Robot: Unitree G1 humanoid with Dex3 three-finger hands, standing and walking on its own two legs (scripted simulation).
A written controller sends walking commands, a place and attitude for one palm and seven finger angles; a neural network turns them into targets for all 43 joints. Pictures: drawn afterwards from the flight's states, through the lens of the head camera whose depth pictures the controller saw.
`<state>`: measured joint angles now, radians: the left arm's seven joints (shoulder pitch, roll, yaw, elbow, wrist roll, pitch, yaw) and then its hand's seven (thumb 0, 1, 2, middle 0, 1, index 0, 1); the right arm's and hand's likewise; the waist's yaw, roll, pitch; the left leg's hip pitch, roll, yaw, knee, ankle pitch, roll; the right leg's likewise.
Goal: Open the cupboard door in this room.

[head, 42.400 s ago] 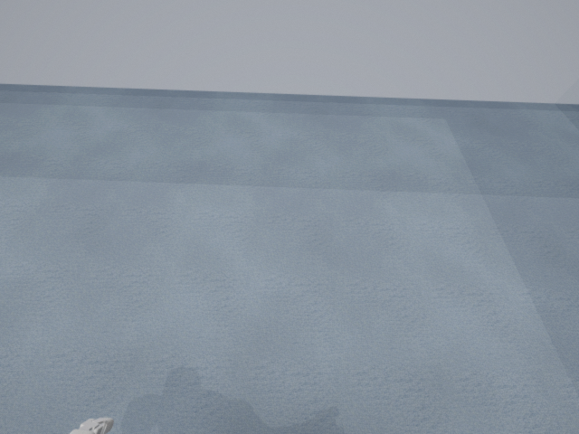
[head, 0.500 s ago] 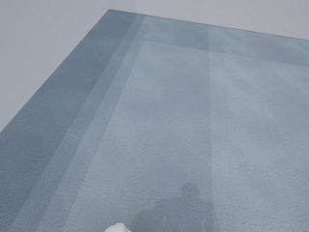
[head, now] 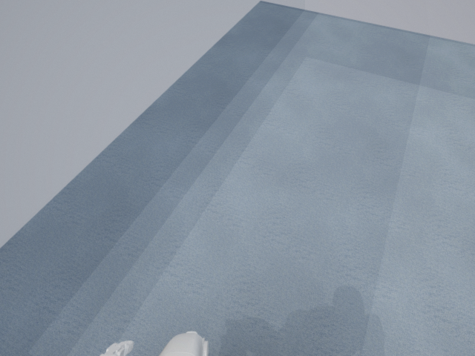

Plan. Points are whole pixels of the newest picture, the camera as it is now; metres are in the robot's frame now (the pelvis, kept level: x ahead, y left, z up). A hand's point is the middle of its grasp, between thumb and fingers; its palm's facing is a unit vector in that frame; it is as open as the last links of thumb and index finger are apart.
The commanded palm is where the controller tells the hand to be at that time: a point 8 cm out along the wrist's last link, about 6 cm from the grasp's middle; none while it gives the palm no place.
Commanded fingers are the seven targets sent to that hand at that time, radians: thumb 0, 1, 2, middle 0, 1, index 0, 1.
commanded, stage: turn to face it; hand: left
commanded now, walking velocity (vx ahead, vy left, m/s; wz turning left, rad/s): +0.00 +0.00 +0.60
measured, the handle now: out of the picture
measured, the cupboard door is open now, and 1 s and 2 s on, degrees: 41 41 41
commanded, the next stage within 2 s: none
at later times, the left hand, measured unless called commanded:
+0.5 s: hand out of the picture +0.10 +0.22 -0.16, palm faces +0.29 -0.91 -0.30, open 7.4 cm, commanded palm none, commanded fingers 0.00 0.90 0.90 -0.20 -0.30 -0.20 -0.30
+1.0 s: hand out of the picture -0.01 +0.18 -0.19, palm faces +0.60 -0.76 -0.25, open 7.4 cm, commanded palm none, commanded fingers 0.00 0.90 0.90 -0.20 -0.30 -0.20 -0.30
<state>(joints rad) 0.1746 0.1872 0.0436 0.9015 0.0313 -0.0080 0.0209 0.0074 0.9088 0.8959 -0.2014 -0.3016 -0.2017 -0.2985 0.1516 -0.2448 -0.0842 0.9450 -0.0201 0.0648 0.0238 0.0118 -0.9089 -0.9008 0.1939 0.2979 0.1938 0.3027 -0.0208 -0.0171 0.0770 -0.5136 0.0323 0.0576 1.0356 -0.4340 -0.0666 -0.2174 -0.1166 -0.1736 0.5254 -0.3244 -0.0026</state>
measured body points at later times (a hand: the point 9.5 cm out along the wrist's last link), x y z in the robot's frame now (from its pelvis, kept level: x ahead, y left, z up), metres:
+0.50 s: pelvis +0.05 -0.02 -0.01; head +0.12 -0.01 +0.43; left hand +0.08 +0.27 -0.14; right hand +0.21 -0.24 -0.16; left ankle +0.02 +0.12 -0.74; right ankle +0.09 -0.15 -0.73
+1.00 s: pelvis +0.08 -0.03 -0.02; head +0.11 +0.03 +0.43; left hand -0.04 +0.22 -0.17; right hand +0.34 -0.16 -0.14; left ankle +0.02 +0.06 -0.74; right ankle +0.10 -0.16 -0.69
